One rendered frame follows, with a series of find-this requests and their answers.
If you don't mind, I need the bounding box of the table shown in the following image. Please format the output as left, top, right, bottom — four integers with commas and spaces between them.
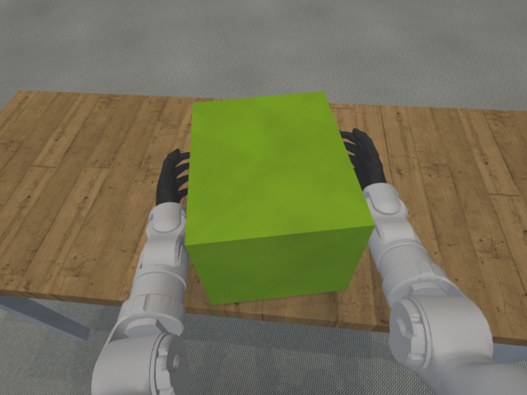
0, 91, 527, 364

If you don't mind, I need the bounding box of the robot left forearm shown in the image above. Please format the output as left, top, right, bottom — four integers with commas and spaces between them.
91, 202, 189, 395

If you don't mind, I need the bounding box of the carton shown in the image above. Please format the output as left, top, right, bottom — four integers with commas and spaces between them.
184, 91, 375, 305

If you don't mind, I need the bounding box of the left robot upper arm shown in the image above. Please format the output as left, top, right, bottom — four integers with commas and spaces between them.
93, 332, 191, 395

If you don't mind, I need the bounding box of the robot right forearm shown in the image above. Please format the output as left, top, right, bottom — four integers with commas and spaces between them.
362, 183, 493, 353

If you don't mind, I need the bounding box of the robot right hand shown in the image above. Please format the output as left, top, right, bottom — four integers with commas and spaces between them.
340, 128, 387, 191

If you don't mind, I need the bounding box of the robot left hand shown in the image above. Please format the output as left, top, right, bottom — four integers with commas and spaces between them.
156, 149, 190, 206

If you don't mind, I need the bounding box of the right robot upper arm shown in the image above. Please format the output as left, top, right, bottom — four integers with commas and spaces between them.
389, 295, 527, 395

